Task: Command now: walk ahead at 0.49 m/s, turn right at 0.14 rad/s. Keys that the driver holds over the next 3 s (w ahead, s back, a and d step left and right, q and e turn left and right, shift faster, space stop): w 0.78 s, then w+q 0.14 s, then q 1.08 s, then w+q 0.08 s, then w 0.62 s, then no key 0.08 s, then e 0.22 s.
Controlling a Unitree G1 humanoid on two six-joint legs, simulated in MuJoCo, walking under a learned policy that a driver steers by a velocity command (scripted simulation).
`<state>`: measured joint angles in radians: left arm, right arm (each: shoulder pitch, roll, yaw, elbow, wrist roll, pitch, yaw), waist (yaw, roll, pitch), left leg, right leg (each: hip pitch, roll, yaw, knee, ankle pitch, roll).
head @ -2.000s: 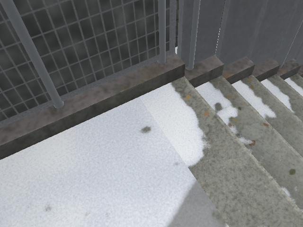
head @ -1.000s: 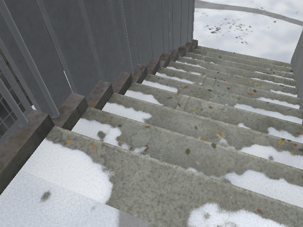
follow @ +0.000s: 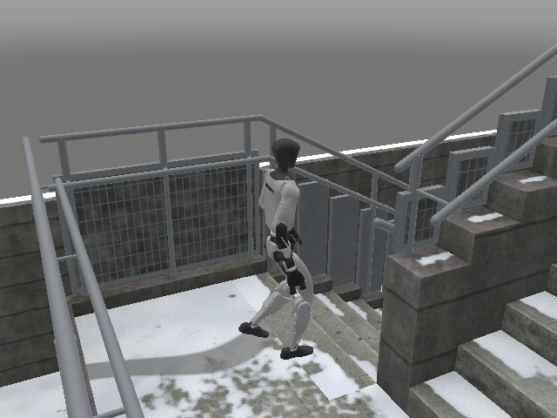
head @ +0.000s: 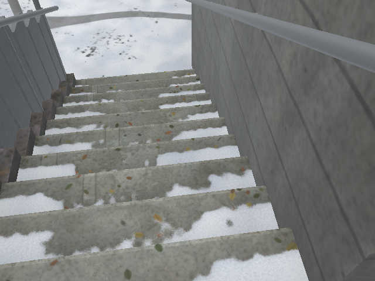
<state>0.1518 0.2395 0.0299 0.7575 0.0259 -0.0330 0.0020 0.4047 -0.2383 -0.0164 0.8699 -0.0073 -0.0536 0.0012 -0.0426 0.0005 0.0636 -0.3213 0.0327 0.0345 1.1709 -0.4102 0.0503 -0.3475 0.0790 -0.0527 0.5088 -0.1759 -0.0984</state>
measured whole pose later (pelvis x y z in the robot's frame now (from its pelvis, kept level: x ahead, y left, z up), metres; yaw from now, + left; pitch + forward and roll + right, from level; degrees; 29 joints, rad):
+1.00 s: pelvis +0.50 +0.04 -0.16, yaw +3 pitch -1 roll +0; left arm 0.27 0.21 0.04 0.95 0.01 -0.06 0.00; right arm 0.47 -0.22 -0.04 0.99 -0.03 -0.02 -0.04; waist -0.05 0.02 0.04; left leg -0.51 -0.06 -0.06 1.65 -0.59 0.08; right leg -0.21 0.03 -0.09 0.47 -0.23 -0.12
